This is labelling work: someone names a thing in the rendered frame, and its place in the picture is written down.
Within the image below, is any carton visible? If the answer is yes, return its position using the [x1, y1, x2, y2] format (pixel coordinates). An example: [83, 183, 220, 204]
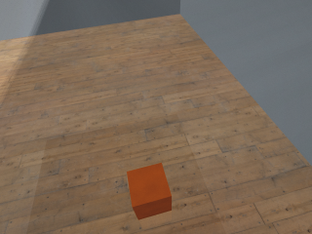
[127, 163, 172, 220]

